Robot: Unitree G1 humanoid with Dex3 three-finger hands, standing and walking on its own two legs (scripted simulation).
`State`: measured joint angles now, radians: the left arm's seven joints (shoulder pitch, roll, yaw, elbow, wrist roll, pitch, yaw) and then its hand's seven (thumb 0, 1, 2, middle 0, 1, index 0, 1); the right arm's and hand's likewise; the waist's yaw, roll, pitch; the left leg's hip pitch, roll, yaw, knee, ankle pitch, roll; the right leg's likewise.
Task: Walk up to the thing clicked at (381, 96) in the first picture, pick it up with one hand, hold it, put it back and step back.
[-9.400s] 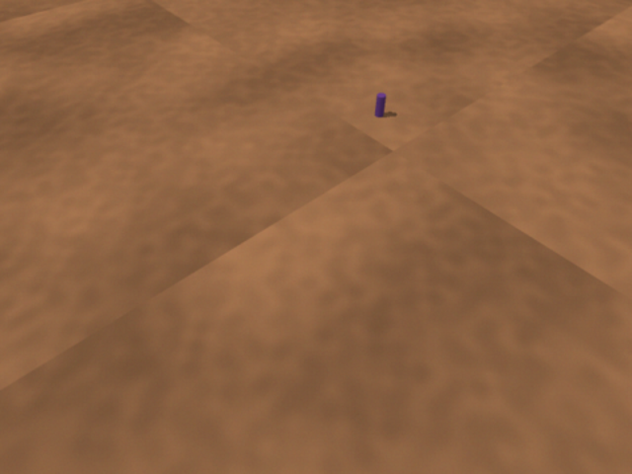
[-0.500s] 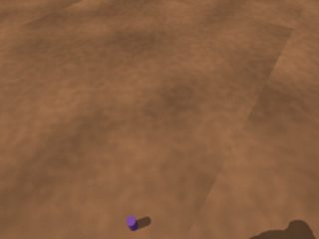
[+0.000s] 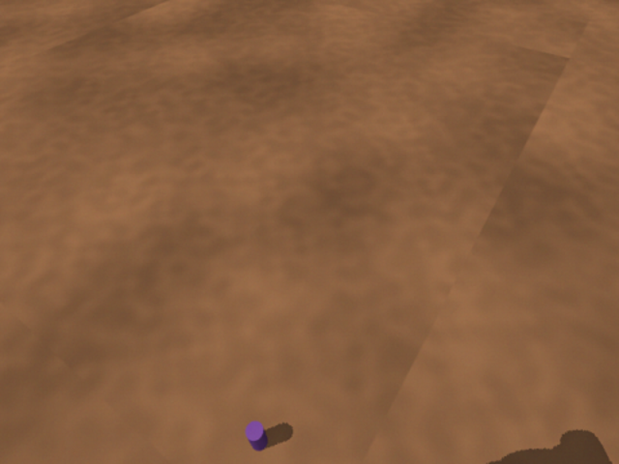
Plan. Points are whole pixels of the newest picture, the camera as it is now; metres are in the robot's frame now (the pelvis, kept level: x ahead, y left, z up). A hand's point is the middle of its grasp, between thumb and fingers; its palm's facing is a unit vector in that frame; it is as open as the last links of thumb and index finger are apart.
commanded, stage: go down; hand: left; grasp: from the side
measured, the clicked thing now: (257, 436) +0.32 +0.17 -0.72
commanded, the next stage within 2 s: none
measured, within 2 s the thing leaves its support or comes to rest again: neither
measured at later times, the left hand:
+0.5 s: hand out of the picture +0.14 +0.27 -0.19, palm faces +0.03 -0.94 -0.33, open 14.6 cm
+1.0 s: hand out of the picture +0.13 +0.28 -0.23, palm faces +0.05 -0.96 -0.28, open 16.8 cm
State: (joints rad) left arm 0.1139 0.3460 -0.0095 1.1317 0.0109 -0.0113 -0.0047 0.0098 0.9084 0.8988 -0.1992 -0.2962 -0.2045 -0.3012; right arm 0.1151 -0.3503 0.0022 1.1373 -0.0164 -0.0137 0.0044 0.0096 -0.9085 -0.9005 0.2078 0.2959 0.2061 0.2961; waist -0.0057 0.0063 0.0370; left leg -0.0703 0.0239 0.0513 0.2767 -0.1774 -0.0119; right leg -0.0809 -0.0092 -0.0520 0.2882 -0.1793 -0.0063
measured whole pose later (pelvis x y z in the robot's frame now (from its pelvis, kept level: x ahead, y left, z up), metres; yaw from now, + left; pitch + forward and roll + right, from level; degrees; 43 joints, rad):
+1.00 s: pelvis -0.02 +0.02 -0.11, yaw +1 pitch +19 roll -3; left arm 0.28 0.34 0.23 0.41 0.01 0.12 -0.12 0.00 -0.43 0.14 -0.06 -0.12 -0.06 -0.13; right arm 0.19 -0.24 -0.01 0.52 0.00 -0.16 -0.05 0.01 -0.85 -0.89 0.21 0.30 0.21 0.30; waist -0.04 0.00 -0.13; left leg -0.99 0.03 -0.01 1.22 -0.56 0.02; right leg -0.95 -0.04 -0.08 1.16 -0.54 0.01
